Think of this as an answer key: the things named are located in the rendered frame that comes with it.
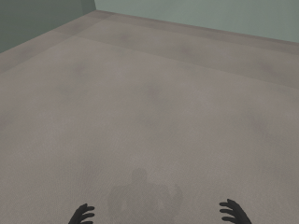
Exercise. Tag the robot left hand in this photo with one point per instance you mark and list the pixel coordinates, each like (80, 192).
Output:
(78, 217)

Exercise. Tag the robot right hand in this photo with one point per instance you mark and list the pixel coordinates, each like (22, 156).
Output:
(239, 216)

